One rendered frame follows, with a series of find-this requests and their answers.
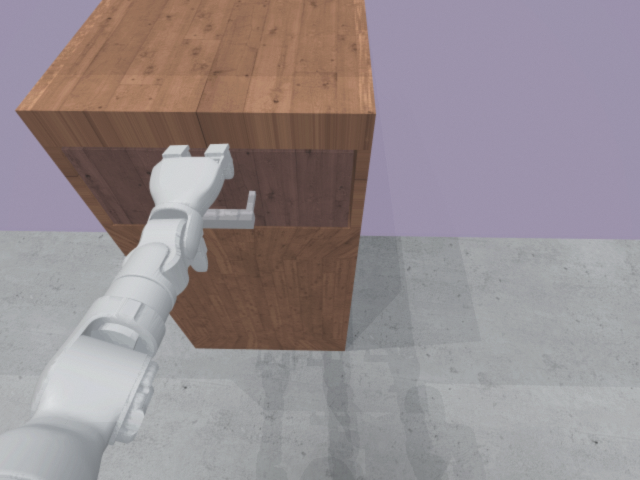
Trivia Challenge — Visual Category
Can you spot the robot left upper arm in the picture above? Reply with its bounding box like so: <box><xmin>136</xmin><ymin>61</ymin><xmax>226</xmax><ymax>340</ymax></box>
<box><xmin>0</xmin><ymin>335</ymin><xmax>159</xmax><ymax>480</ymax></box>

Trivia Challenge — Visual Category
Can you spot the left robot hand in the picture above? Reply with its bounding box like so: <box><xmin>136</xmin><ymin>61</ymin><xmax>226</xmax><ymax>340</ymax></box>
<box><xmin>149</xmin><ymin>144</ymin><xmax>234</xmax><ymax>272</ymax></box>

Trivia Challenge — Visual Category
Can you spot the cabinet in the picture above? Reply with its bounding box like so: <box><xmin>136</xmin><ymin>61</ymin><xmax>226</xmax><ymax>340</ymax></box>
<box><xmin>15</xmin><ymin>0</ymin><xmax>376</xmax><ymax>351</ymax></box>

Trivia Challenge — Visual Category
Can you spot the handle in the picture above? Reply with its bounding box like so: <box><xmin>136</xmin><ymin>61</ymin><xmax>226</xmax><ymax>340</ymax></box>
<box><xmin>202</xmin><ymin>191</ymin><xmax>256</xmax><ymax>229</ymax></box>

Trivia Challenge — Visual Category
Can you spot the drawer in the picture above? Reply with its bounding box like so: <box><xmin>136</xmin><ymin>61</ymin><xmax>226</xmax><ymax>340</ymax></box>
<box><xmin>61</xmin><ymin>147</ymin><xmax>354</xmax><ymax>227</ymax></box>

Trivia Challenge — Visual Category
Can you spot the left robot forearm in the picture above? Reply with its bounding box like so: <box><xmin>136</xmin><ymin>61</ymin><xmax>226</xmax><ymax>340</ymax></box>
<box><xmin>30</xmin><ymin>202</ymin><xmax>204</xmax><ymax>419</ymax></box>

